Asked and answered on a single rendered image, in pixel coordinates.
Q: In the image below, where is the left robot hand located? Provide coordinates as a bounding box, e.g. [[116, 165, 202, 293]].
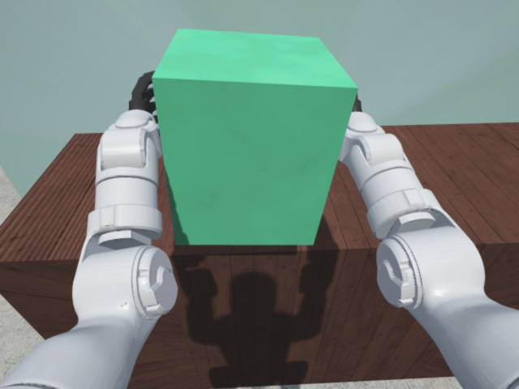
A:
[[128, 71, 160, 136]]

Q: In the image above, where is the left robot forearm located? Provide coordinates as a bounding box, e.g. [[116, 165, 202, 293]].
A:
[[72, 109, 162, 316]]

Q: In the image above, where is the carton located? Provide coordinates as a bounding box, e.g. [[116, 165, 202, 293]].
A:
[[152, 28, 358, 245]]

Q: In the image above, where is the right robot hand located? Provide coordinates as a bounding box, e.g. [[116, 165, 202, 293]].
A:
[[352, 93, 362, 112]]

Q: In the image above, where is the robot right upper arm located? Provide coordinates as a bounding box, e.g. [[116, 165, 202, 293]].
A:
[[376, 226, 519, 389]]

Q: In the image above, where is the pedestal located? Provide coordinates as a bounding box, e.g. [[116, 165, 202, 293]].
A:
[[0, 122, 519, 389]]

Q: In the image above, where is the right robot forearm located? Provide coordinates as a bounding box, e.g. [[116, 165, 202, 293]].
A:
[[338, 112, 485, 284]]

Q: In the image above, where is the robot left upper arm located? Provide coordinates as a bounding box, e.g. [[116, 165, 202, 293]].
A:
[[0, 245, 178, 389]]

